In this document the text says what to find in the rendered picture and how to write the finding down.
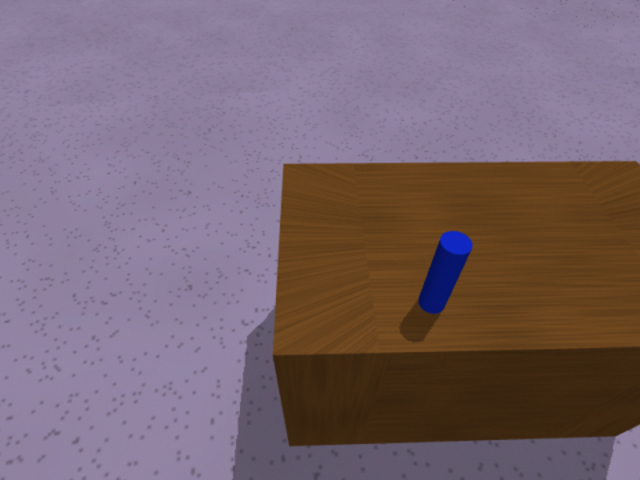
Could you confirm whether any can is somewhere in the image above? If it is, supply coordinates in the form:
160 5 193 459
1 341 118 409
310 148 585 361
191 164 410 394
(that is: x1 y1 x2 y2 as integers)
418 231 473 314

